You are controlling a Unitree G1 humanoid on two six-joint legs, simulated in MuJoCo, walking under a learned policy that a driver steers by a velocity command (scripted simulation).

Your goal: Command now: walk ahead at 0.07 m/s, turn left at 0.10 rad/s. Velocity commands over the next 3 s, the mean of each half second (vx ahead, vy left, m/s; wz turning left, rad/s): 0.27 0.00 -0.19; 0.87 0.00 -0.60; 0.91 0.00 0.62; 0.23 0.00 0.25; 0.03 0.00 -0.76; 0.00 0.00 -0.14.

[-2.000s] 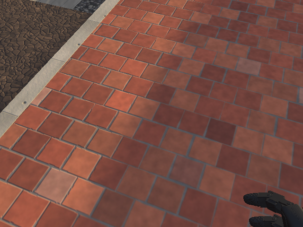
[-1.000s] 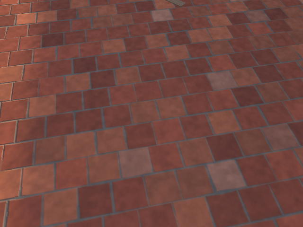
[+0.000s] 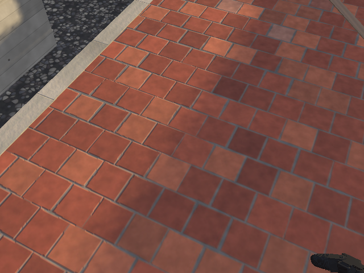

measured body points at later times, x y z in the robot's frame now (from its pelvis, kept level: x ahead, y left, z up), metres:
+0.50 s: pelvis +0.08 -0.04 +0.00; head +0.09 -0.05 +0.45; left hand +0.24 +0.22 -0.10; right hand +0.11 -0.33 -0.12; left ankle +0.06 +0.12 -0.73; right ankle +0.04 -0.15 -0.69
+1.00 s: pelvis +0.35 -0.23 -0.01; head +0.38 -0.27 +0.44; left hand +0.41 +0.04 -0.12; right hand +0.49 -0.53 -0.09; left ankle +0.61 -0.23 -0.69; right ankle +0.14 -0.18 -0.73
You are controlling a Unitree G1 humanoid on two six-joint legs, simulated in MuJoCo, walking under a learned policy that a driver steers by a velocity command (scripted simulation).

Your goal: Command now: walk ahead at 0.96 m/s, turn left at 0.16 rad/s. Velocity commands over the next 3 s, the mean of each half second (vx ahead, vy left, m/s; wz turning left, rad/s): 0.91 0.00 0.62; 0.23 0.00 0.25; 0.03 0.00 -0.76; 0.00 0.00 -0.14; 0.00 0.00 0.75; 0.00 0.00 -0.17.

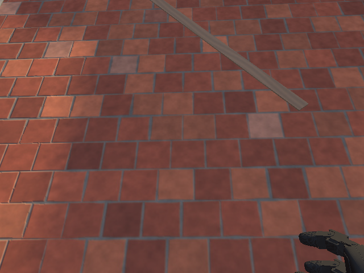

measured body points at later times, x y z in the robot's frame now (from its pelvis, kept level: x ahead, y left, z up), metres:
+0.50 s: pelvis +0.49 +0.01 -0.01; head +0.54 +0.02 +0.44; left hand +0.72 +0.28 -0.04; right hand +0.51 -0.28 -0.13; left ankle +0.25 +0.05 -0.70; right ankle +0.70 -0.08 -0.73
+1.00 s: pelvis +0.71 +0.09 +0.01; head +0.74 +0.12 +0.46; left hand +0.64 +0.38 -0.12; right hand +1.02 -0.01 -0.06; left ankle +0.73 +0.22 -0.72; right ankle +0.73 -0.07 -0.65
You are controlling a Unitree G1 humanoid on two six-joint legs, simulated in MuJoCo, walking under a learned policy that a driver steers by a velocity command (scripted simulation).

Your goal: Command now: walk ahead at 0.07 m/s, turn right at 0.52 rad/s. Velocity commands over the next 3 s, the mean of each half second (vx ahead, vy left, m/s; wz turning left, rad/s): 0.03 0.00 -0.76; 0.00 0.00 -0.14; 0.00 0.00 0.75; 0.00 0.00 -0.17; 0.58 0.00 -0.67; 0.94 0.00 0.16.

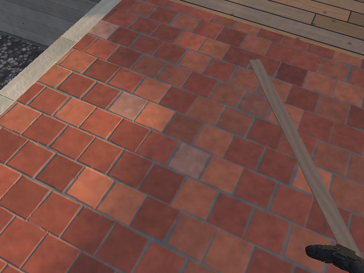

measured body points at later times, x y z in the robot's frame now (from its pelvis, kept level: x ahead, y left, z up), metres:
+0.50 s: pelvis +0.03 -0.06 +0.01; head +0.06 -0.11 +0.46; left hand +0.28 +0.16 -0.06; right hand +0.09 -0.39 -0.10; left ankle +0.14 +0.09 -0.65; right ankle +0.02 -0.13 -0.73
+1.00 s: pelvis +0.08 -0.04 +0.00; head +0.11 -0.04 +0.45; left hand +0.35 +0.13 -0.09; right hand +0.09 -0.34 -0.10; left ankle +0.15 +0.06 -0.73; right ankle +0.02 -0.14 -0.73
